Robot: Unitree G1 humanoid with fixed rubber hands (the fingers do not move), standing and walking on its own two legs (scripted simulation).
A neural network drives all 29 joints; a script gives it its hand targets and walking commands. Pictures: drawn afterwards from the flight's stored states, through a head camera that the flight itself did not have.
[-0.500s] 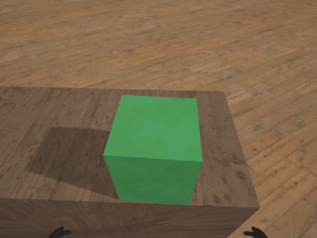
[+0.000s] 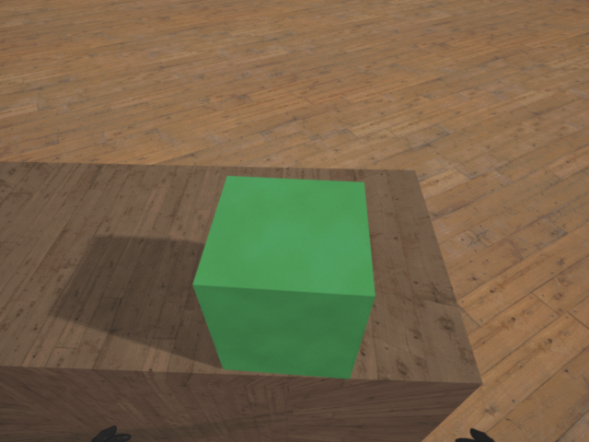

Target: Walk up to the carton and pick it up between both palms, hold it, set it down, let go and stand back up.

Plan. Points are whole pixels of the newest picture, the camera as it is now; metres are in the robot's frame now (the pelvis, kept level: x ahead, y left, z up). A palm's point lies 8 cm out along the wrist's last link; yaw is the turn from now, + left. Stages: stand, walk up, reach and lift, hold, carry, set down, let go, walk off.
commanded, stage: stand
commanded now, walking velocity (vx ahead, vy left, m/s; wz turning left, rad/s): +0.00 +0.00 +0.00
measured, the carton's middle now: (290, 280) +0.38 +0.01 +0.00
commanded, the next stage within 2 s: none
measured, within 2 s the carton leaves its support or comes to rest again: neither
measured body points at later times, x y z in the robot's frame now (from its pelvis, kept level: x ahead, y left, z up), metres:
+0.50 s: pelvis -0.01 +0.00 +0.00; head -0.01 -0.01 +0.45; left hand +0.11 +0.28 -0.10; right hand +0.11 -0.28 -0.12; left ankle -0.01 +0.14 -0.74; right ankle -0.01 -0.12 -0.74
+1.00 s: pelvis -0.01 +0.00 +0.00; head -0.01 -0.01 +0.45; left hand +0.12 +0.28 -0.10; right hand +0.10 -0.28 -0.12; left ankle -0.01 +0.14 -0.74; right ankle -0.01 -0.12 -0.74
